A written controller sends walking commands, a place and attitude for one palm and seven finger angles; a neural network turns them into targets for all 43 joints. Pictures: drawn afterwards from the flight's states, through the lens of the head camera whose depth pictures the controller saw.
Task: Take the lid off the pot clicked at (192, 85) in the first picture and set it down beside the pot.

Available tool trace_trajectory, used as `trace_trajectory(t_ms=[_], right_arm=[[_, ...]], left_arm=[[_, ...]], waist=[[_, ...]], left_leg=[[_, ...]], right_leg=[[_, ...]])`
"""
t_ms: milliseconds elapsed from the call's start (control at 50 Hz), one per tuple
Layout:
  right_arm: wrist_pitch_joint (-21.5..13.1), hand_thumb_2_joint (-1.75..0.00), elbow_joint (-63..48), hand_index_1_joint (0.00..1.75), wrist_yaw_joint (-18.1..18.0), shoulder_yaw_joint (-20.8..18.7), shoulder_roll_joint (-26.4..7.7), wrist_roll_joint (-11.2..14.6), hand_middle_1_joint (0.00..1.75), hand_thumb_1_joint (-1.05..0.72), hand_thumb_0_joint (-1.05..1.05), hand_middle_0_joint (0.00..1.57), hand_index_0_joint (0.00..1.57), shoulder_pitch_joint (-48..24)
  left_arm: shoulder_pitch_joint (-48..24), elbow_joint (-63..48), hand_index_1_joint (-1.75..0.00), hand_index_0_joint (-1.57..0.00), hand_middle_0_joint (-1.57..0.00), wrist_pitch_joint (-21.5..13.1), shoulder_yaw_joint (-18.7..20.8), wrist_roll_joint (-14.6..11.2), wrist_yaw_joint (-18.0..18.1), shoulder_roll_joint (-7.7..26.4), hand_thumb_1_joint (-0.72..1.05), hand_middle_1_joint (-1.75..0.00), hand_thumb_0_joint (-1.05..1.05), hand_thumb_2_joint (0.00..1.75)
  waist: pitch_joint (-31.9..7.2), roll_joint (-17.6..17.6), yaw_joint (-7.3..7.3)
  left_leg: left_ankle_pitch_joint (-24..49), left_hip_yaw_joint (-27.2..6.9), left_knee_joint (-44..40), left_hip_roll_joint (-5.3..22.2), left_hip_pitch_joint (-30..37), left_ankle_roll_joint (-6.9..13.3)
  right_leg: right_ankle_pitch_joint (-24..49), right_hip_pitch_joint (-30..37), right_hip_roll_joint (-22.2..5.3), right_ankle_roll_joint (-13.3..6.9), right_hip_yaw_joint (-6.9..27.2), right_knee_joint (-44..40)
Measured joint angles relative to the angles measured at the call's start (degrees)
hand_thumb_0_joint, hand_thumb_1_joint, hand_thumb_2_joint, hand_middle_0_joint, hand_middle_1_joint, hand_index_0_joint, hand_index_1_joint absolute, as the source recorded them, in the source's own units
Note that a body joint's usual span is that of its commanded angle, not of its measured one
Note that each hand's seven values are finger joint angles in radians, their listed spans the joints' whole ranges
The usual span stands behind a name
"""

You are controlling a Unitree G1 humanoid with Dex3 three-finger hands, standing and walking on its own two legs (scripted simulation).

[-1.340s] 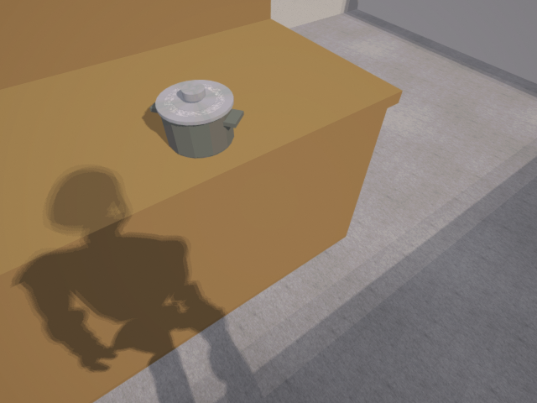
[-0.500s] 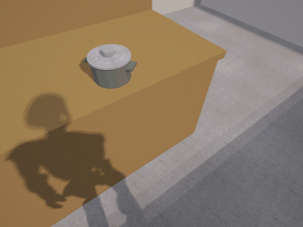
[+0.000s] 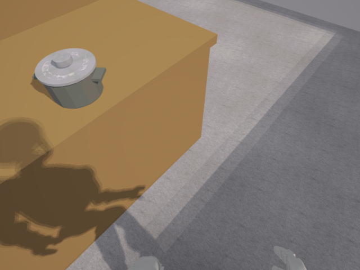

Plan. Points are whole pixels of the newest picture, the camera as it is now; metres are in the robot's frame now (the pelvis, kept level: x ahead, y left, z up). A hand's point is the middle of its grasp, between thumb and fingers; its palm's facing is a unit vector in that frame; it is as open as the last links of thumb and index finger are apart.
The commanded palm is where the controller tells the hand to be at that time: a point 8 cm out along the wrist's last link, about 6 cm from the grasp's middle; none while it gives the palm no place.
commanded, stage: walk to a spot facing it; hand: left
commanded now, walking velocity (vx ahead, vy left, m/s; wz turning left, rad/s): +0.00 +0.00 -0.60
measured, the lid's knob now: (62, 59) +0.59 +0.40 +0.11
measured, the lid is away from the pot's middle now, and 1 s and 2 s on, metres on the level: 0.00 0.00 0.00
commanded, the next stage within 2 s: turn to face it in 1.84 s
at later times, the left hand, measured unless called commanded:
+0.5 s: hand (127, 238) +0.20 +0.17 -0.16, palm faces -0.34 -0.89 -0.29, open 7.4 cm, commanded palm none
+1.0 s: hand (165, 207) +0.29 +0.08 -0.16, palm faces -0.60 -0.78 -0.16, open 7.4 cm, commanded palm none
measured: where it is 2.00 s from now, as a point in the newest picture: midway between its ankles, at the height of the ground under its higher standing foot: (257, 252)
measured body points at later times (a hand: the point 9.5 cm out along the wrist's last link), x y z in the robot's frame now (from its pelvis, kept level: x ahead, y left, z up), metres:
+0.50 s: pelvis +0.02 -0.01 -0.02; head +0.07 -0.04 +0.43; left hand +0.22 +0.22 -0.14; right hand -0.03 -0.28 -0.16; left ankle +0.01 +0.16 -0.73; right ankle -0.01 -0.13 -0.75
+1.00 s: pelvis +0.09 -0.02 +0.00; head +0.13 -0.01 +0.45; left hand +0.32 +0.12 -0.15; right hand -0.04 -0.22 -0.13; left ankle +0.12 +0.08 -0.74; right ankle +0.01 -0.14 -0.65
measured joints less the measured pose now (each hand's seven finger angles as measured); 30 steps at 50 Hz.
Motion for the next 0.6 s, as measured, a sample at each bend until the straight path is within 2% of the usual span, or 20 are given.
trace_trajectory(t_ms=[80, 120, 140, 200, 260, 320, 380, 440, 480, 500, 540, 560, 600], right_arm=[[-0.68, -0.9, -2.54, 0.3, 0.03, 0.58, 0.88, 0.48, 0.3, -0.9, 0.01, 0.19, 0.2, -1.39], [-1.39, -0.9, -3.64, 0.3, 0.03, 1.1, 1.2, 0.57, 0.3, -0.9, 0.01, 0.19, 0.2, -0.95], [-1.89, -0.9, -4.43, 0.3, 0.09, 1.35, 0.96, 0.41, 0.3, -0.9, 0.01, 0.19, 0.2, -0.26], [-1.99, -0.9, -4.76, 0.3, 0.42, 2.11, 2.01, -0.43, 0.3, -0.9, 0.01, 0.2, 0.2, 1.33], [-1.65, -0.9, -4.23, 0.3, 0.61, 2.88, 2.5, -0.9, 0.3, -0.9, 0.01, 0.2, 0.2, 3.66], [-1.47, -0.9, -3.33, 0.3, 0.83, 2.99, 2.21, -1.03, 0.3, -0.9, 0.01, 0.2, 0.2, 5.74], [-1.49, -0.9, -2.51, 0.3, 1.19, 2.53, 1.18, -1.19, 0.3, -0.9, 0.01, 0.2, 0.2, 7.59], [-1.53, -0.9, -1.75, 0.3, 1.37, 1.69, -0.27, -1.28, 0.3, -0.9, 0.01, 0.2, 0.2, 9.42], [-1.36, -0.9, -1.43, 0.3, 1.43, 1.06, -1.45, -1.12, 0.3, -0.9, 0.01, 0.2, 0.2, 11.22], [-0.91, -0.9, -0.89, 0.3, 1.39, 0.69, -2.28, -1.0, 0.3, -0.9, 0.01, 0.2, 0.2, 11.47], [0.4, -0.9, 0.59, 0.3, 0.82, 0.08, -3.75, -0.72, 0.3, -0.9, 0.01, 0.2, 0.2, 11.25], [0.85, -0.9, 1.23, 0.3, 0.6, -0.1, -4.17, -0.7, 0.3, -0.9, 0.01, 0.2, 0.2, 11.01], [1.12, -0.9, 1.76, 0.3, 0.43, -0.24, -4.4, -0.74, 0.3, -0.9, 0.01, 0.19, 0.2, 10.62]], left_arm=[[-0.77, -1.11, -0.3, -0.2, -0.2, 0.57, 0.45, 0.09, -0.16, 1.3, 0.91, -0.3, 0.01, 0.9], [-1.0, -1.91, -0.3, -0.2, -0.2, 0.84, 0.77, -0.07, -0.15, 2.17, 0.91, -0.3, 0.01, 0.9], [-0.98, -2.5, -0.3, -0.2, -0.2, 0.94, 0.9, -0.22, -0.27, 2.49, 0.91, -0.3, 0.01, 0.9], [-3.61, -3.21, -0.3, -0.2, -0.2, 1.16, 1.67, 0.12, -0.61, 4.79, 0.91, -0.3, 0.01, 0.9], [-5.45, -4.08, -0.3, -0.2, -0.2, 1.18, 2.1, 0.12, -1.4, 6.25, 0.91, -0.3, 0.01, 0.9], [-6.53, -4.84, -0.3, -0.19, -0.2, 1.5, 1.94, -0.09, -2.11, 6.67, 0.91, -0.3, 0.01, 0.9], [-7.44, -4.97, -0.3, -0.19, -0.2, 1.78, 1.41, -0.12, -2.65, 6.37, 0.91, -0.3, 0.01, 0.9], [-8.51, -4.92, -0.3, -0.19, -0.2, 1.64, 0.83, -0.09, -3.05, 5.96, 0.91, -0.3, 0.01, 0.9], [-8.85, -5.4, -0.3, -0.19, -0.2, 0.65, 0.36, 0.03, -3.24, 6.02, 0.91, -0.3, 0.01, 0.9], [-9.33, -5.39, -0.3, -0.19, -0.2, -0.05, 0.24, 0.07, -2.94, 5.66, 0.91, -0.3, 0.01, 0.9], [-9.99, -5.6, -0.3, -0.2, -0.2, -0.59, -0.2, -0.21, -2.14, 4.49, 0.91, -0.3, 0.01, 0.9], [-9.97, -5.77, -0.3, -0.2, -0.2, -0.55, -0.34, -0.27, -1.79, 4.01, 0.91, -0.3, 0.0, 0.9], [-9.75, -5.8, -0.3, -0.2, -0.2, -0.13, -0.54, -0.17, -1.15, 3.35, 0.91, -0.3, 0.0, 0.9]], waist=[[-0.54, -1.17, 0.5], [-1.31, -1.49, 0.34], [-2.05, -0.74, -0.07], [-1.07, -3.15, 0.14], [-0.57, -3.59, 0.09], [-0.14, -2.73, -0.33], [0.38, -1.16, -1.45], [0.91, 0.21, -2.89], [0.77, 0.71, -3.72], [1.07, 1.48, -3.95], [1.97, 2.75, -4.42], [2.18, 2.88, -4.46], [2.3, 2.38, -4.47]], left_leg=[[1.91, -0.69, -9.99, -0.93, 3.59, 0.29], [6.46, -0.75, -18.88, -0.87, 7.41, 0.8], [9.95, -1.37, -22.77, 0.2, 8.91, 1.06], [8.18, 0.94, -20.52, -0.03, 8.96, 1.23], [7.55, 2.93, -22.5, 1.08, 10.71, 1.39], [8.14, 5.15, -24.65, 2.66, 12.44, 1.1], [7.4, 7.44, -24.75, 4.61, 13.48, 0.4], [5.35, 9.71, -22.43, 6.56, 13.53, -0.82], [2.5, 10.75, -16.89, 7.93, 11.62, -1.59], [-0.98, 9.79, -10.67, 8.48, 9.2, -1.5], [-5.41, 5.85, 1.95, 7.4, 4.23, -0.85], [-5.56, 4.75, 6.2, 6.7, 2.27, -0.74], [-4.1, 4.12, 9.16, 5.74, -0.1, -0.99]], right_leg=[[0.33, -0.15, 0.66, 1.0, 3.09, -0.18], [-0.69, -1.1, 1.53, 1.71, 4.24, 1.82], [-2.08, -2.37, 2.58, 1.96, 3.81, 4.17], [-11.92, -8.52, 0.3, 3.99, -1.62, 19.7], [-10.88, -13.83, -2.55, 5.6, -6.37, 31.79], [-9.48, -15.19, -5.77, 6.5, -9.44, 31.94], [-8.96, -12.94, -7.91, 6.38, -11.72, 23.27], [-7.22, -9.39, -8.34, 5.38, -13.15, 14.33], [-0.8, -5.62, -8.23, 3.73, -13.62, 6.42], [-0.31, -6.12, -7.51, 3.0, -13.52, 7.18], [-2.6, -6.33, -6.29, 2.41, -13.17, 8.94], [-3.09, -5.95, -5.81, 2.3, -12.67, 8.59], [-2.72, -4.94, -5.09, 2.23, -11.3, 7.01]])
